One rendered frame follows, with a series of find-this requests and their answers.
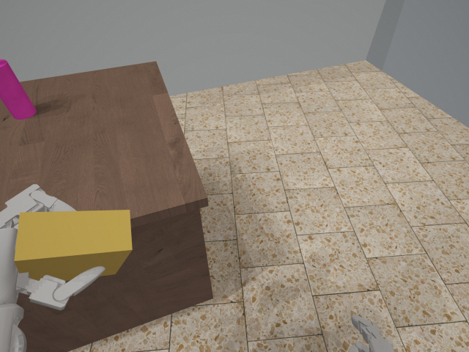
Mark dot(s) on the right robot hand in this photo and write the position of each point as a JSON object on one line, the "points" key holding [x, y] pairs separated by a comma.
{"points": [[372, 335]]}

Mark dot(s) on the table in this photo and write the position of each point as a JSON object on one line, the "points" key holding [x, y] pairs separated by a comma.
{"points": [[110, 139]]}

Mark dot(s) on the left robot hand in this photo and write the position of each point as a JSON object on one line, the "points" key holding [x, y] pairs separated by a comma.
{"points": [[49, 291]]}

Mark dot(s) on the sponge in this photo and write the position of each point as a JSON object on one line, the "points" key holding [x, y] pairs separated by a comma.
{"points": [[64, 244]]}

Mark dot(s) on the robot left forearm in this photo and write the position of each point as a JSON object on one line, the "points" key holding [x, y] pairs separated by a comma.
{"points": [[12, 339]]}

